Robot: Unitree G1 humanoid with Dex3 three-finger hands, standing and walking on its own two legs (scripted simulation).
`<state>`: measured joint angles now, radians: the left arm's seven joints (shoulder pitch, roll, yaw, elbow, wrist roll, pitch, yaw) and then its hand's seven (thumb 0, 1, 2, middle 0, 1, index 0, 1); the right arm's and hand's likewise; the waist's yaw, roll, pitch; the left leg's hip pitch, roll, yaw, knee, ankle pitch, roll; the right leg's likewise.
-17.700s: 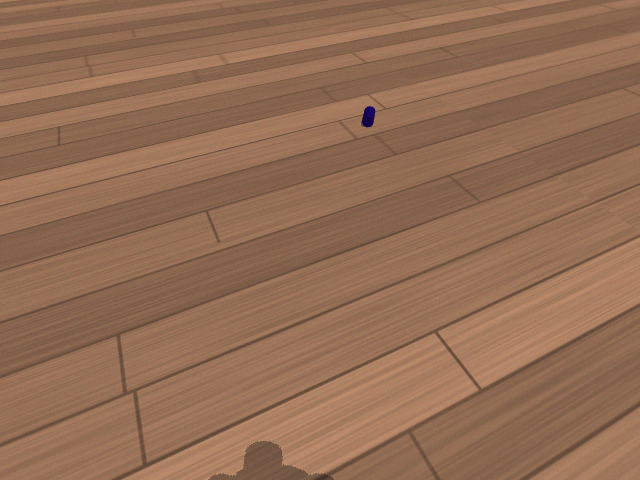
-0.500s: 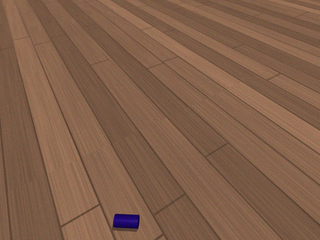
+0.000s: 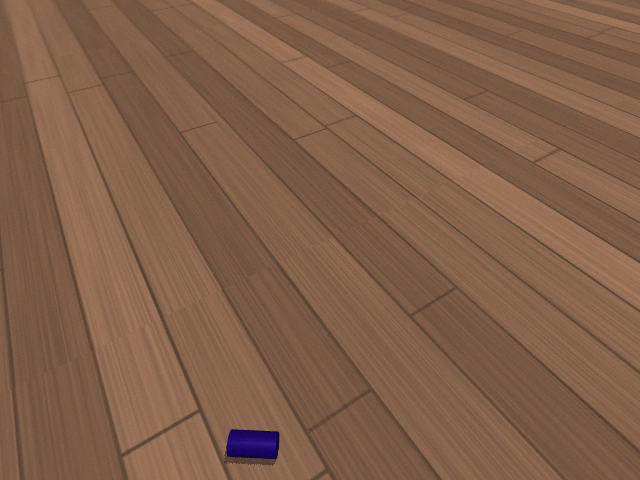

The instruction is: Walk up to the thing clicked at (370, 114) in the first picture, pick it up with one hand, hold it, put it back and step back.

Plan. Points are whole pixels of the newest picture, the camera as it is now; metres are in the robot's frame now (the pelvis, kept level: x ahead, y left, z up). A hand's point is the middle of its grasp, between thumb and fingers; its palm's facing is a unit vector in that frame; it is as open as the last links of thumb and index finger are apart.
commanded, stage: stand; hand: left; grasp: from above
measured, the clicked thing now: (253, 443) +0.41 +0.22 -0.75
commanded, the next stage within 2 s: rise first in 0.60 s
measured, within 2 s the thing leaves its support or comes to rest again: neither
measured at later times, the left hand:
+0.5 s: hand out of the picture +0.06 +0.25 -0.16, palm faces -0.02 -0.94 -0.35, open 7.4 cm
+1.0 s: hand out of the picture +0.15 +0.25 -0.17, palm faces -0.04 -0.93 -0.36, open 9.3 cm
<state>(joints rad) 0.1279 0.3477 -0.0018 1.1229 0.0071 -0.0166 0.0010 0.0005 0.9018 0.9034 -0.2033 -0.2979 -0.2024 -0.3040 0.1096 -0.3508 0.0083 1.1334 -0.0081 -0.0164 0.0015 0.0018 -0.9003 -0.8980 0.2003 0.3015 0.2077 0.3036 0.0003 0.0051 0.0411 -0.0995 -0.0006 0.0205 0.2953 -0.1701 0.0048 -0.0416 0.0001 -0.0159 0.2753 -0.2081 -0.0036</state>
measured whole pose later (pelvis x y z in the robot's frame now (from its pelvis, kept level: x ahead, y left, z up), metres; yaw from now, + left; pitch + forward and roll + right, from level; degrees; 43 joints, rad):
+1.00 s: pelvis -0.02 +0.00 -0.03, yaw +0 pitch +9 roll +0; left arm -0.03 0.34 0.14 0.98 0.12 0.02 -0.03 0.00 0.38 0.87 -0.19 -0.77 -0.20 -0.76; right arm 0.24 -0.25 -0.02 0.76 0.03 -0.03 -0.02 0.00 -0.92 -0.90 0.20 0.30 0.21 0.30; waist -0.02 -0.01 -0.03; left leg -0.51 0.01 0.01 0.68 -0.31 0.00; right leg -0.46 0.01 -0.02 0.67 -0.36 -0.01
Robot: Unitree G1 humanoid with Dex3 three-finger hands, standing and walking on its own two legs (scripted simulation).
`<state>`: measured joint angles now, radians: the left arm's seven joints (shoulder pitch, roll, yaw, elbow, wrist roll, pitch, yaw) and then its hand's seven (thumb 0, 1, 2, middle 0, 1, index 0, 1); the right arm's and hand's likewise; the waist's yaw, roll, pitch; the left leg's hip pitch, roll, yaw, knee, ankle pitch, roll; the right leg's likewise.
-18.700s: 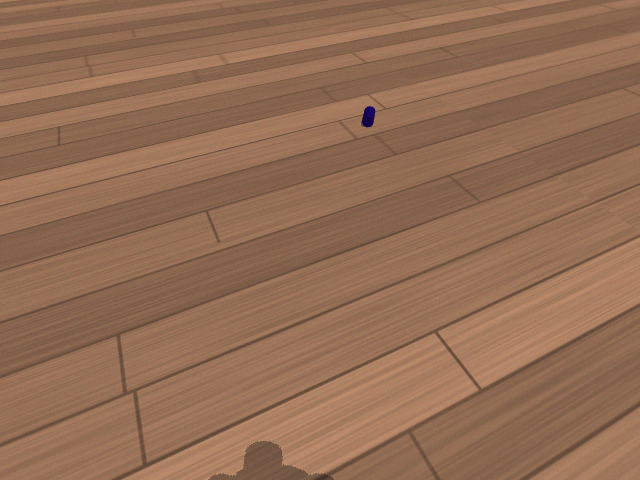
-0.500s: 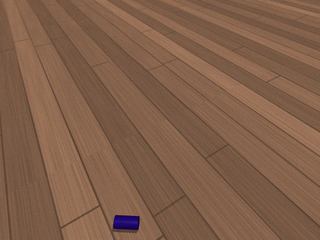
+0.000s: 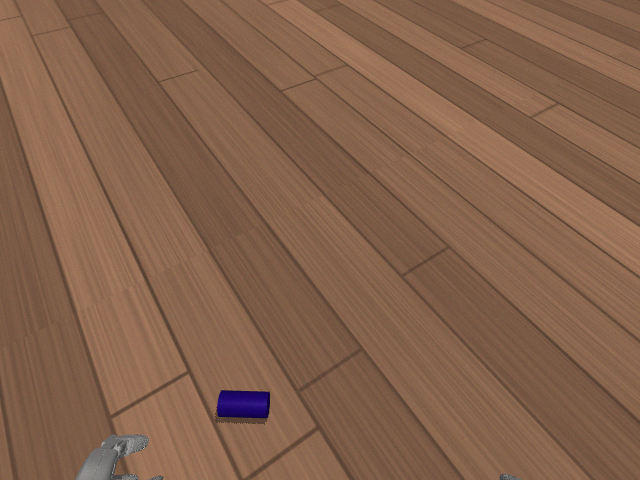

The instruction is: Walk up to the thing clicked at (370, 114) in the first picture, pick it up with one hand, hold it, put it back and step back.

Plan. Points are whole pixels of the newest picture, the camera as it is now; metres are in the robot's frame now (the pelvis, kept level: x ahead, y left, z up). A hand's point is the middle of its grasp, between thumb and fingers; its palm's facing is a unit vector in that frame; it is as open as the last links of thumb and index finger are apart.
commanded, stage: rise first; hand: left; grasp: from above
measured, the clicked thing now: (244, 404) +0.43 +0.22 -0.72
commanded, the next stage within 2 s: none
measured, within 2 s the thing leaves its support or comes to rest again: neither
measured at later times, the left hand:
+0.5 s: hand out of the picture +0.14 +0.26 -0.21, palm faces -0.18 -0.87 -0.46, open 14.1 cm
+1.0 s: hand out of the picture +0.20 +0.28 -0.36, palm faces -0.43 -0.58 -0.69, open 14.2 cm
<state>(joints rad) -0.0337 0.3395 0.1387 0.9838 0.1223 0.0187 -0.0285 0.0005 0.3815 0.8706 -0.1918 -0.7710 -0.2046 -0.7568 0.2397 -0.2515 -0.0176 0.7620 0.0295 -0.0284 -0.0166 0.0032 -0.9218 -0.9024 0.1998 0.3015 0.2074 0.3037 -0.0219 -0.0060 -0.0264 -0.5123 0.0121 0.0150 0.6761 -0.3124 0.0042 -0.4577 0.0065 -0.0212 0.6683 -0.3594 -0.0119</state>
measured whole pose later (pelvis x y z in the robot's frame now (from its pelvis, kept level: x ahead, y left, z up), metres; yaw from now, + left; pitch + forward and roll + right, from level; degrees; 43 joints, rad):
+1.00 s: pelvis -0.05 +0.01 -0.21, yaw -2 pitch +31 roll -3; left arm -0.08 0.45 0.10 0.64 0.58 -0.06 0.06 -0.01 -0.58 0.99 -0.12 -1.03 -0.11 -1.04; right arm 0.08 -0.29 -0.04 0.60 0.00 -0.19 0.03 0.01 -0.93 -0.91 0.20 0.30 0.21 0.30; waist -0.02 0.01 -0.19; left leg -1.64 0.03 -0.02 1.74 -0.65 0.02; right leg -1.55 0.01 -0.05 1.73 -0.72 -0.01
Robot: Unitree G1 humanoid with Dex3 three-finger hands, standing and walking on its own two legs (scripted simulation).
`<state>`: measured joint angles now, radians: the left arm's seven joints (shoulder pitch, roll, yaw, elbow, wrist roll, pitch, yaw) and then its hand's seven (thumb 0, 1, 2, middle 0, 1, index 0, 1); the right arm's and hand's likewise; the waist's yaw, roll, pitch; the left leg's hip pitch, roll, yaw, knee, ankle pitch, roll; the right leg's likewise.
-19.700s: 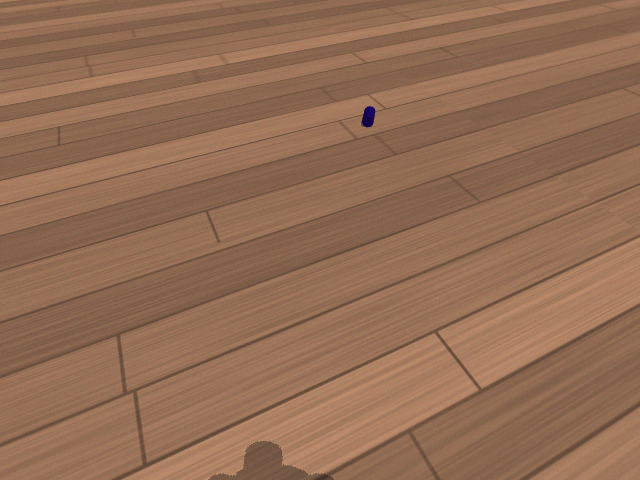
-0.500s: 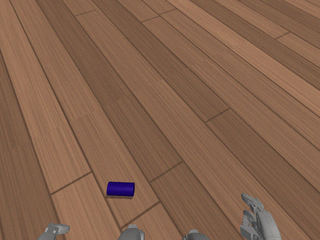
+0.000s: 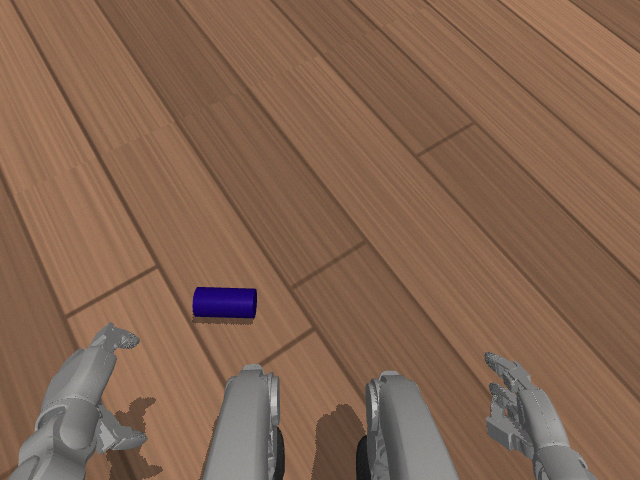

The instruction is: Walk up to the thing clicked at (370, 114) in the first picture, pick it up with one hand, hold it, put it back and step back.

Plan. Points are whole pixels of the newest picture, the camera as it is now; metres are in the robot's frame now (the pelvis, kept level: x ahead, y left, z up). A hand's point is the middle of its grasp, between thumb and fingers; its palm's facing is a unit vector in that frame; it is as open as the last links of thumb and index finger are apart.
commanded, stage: rise first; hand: left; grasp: from above
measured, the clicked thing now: (226, 302) +0.47 +0.23 -0.50
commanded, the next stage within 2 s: none
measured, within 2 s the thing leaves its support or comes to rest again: neither
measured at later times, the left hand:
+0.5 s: hand (158, 344) +0.34 +0.30 -0.29, palm faces -0.50 -0.20 -0.85, open 14.1 cm
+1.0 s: hand (173, 327) +0.38 +0.29 -0.35, palm faces -0.48 -0.04 -0.87, open 14.1 cm
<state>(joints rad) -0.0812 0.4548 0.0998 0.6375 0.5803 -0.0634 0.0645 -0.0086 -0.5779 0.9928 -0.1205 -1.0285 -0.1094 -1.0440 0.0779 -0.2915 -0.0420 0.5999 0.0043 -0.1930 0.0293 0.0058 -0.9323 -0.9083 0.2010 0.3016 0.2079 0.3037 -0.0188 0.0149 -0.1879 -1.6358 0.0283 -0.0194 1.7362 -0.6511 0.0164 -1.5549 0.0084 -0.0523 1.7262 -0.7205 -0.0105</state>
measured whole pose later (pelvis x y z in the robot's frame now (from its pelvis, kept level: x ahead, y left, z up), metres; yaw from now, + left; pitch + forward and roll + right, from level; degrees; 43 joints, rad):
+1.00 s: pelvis -0.04 +0.00 -0.19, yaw -7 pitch +33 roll -8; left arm -0.76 0.73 0.12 1.27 1.24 -0.35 0.34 0.00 -0.52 1.00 -0.09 -0.98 -0.09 -0.98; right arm 0.07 -0.26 0.00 0.76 -0.12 -0.02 0.12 0.00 -0.91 -0.90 0.20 0.30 0.21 0.30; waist -0.10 -0.02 -0.08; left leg -2.28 0.06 -0.10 2.34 -0.65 0.03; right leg -2.16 0.04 -0.13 2.29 -0.72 -0.01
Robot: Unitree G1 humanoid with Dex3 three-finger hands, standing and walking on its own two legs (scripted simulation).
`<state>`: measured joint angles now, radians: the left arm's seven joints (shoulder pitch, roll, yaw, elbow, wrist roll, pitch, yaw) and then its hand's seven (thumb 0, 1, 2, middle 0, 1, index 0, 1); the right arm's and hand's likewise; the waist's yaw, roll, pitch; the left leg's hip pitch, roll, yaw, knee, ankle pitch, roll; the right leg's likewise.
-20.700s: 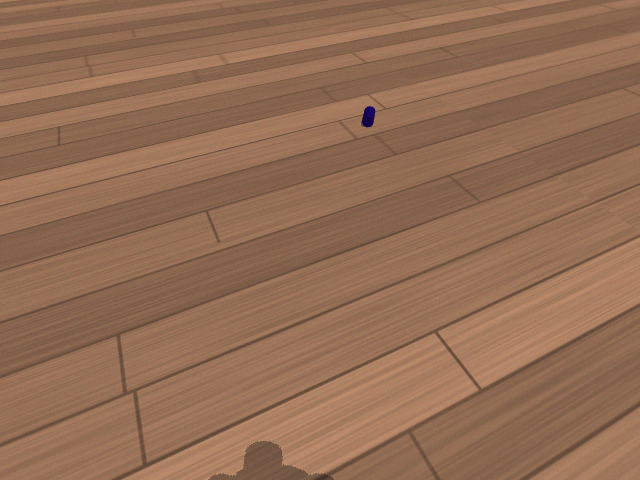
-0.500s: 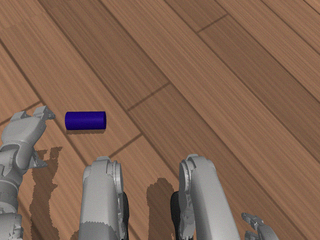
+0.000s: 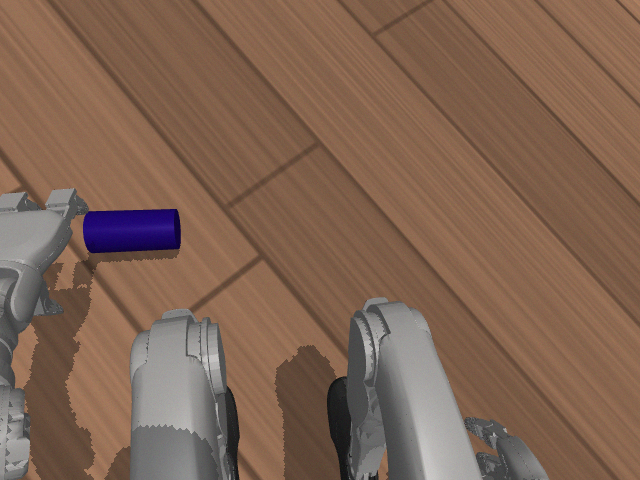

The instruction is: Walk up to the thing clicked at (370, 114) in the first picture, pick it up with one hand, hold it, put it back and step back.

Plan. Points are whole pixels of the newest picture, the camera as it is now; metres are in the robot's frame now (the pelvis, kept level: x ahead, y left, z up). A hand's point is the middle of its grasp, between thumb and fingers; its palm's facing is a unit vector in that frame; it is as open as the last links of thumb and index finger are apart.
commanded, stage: rise first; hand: left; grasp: from above
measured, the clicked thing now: (135, 230) +0.48 +0.29 -0.31
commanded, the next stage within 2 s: none
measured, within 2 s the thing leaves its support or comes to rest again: neither
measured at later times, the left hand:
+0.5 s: hand (63, 259) +0.40 +0.34 -0.19, palm faces -0.45 -0.06 -0.89, open 14.0 cm
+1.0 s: hand (75, 250) +0.42 +0.33 -0.19, palm faces -0.45 -0.07 -0.89, open 14.0 cm
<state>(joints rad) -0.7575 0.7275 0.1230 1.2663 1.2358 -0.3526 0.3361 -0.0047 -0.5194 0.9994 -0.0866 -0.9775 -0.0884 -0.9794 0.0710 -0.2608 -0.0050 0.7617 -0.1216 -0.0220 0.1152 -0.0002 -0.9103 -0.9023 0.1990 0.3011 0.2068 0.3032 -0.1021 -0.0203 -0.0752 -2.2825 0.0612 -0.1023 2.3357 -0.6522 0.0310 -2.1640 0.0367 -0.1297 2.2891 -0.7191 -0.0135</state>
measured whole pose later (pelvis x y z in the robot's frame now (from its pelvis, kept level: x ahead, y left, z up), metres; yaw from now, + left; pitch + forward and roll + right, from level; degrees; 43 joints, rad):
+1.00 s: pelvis +0.00 +0.00 -0.02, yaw -2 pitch +33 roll -8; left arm -0.83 0.76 0.11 1.38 1.28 -0.32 0.42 0.00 -0.52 0.99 -0.09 -1.04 -0.10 -1.03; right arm 0.08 -0.26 0.04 0.78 -0.16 -0.04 0.13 0.00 -0.92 -0.90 0.20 0.30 0.21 0.30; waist -0.15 -0.04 -0.05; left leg -2.34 0.07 -0.13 2.42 -0.67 0.03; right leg -2.22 0.05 -0.15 2.35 -0.73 -0.01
